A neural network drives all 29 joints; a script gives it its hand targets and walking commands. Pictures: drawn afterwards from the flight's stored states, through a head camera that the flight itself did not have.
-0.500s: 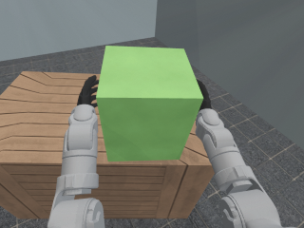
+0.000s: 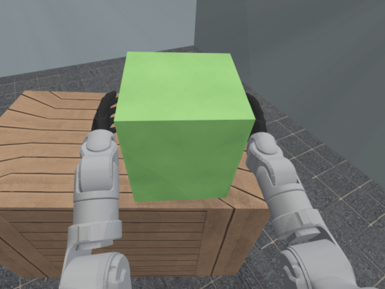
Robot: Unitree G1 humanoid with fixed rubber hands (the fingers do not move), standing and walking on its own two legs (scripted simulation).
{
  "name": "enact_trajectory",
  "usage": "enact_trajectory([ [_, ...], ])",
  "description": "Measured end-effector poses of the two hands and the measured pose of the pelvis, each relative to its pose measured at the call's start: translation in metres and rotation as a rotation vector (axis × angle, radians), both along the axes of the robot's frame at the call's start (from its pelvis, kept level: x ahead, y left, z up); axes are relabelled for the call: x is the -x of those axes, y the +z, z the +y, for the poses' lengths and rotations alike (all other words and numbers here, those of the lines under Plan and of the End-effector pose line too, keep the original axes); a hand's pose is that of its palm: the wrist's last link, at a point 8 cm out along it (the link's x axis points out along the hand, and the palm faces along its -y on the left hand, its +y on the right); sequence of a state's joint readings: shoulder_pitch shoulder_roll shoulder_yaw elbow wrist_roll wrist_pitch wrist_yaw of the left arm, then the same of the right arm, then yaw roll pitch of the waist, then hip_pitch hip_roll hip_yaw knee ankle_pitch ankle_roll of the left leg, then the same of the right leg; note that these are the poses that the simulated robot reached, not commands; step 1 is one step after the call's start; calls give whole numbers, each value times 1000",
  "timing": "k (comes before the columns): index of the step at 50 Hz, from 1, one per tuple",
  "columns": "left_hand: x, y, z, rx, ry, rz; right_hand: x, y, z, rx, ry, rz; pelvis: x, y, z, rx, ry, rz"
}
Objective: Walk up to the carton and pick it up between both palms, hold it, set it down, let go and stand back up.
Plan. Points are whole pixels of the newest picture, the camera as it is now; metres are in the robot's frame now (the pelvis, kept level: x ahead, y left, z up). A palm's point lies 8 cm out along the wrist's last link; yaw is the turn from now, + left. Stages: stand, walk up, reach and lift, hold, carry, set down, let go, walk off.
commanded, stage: reach and lift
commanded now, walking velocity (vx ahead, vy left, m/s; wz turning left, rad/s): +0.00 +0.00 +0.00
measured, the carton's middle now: (180, 130) +0.40 +0.00 +0.14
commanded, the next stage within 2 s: hold in 0.16 s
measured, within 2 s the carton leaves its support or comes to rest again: neither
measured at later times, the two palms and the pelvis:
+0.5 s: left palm (91, 134) +0.34 +0.16 +0.19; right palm (254, 132) +0.34 -0.14 +0.18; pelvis -0.02 +0.00 +0.00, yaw +0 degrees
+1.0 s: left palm (94, 127) +0.36 +0.16 +0.19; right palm (254, 126) +0.35 -0.14 +0.19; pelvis +0.00 +0.00 +0.00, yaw +1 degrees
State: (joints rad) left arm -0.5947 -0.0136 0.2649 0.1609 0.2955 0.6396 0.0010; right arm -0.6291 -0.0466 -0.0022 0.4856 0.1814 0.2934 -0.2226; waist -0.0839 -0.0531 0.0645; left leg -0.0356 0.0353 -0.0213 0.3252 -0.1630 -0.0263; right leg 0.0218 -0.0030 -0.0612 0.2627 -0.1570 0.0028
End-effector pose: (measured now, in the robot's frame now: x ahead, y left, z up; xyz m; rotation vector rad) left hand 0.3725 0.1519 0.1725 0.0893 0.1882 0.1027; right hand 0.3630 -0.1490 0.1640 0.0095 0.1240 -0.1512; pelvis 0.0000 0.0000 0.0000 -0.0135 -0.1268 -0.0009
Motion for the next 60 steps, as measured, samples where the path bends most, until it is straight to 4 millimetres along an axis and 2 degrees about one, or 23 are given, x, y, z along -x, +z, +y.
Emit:
enact_trajectory([
  [13, 13, 10, 10, 6, 15, -3, 10, 3, 10, -24, 9, -3, 4, -1, 3, 1, 12, -28],
  [22, 28, 19, 12, 9, 28, -18, 20, 14, 12, -24, 23, -20, 12, -1, 5, 0, 0, -31],
  [32, 24, 21, 13, 14, 47, 23, 13, 17, 13, -28, 40, 15, 20, -1, 0, -7, 0, -17],
  [46, 11, 22, 8, 21, 13, -11, 7, 23, 9, -13, 16, -14, 4, -1, -2, -2, 11, -19],
  [54, 19, 24, 11, -2, 22, -25, 11, 20, 12, -44, 26, -27, -2, -1, 3, 2, 9, -37],
  [60, 25, 21, 15, 2, 35, -13, 13, 16, 15, -45, 37, -14, 0, -1, 5, 0, 8, -46],
])
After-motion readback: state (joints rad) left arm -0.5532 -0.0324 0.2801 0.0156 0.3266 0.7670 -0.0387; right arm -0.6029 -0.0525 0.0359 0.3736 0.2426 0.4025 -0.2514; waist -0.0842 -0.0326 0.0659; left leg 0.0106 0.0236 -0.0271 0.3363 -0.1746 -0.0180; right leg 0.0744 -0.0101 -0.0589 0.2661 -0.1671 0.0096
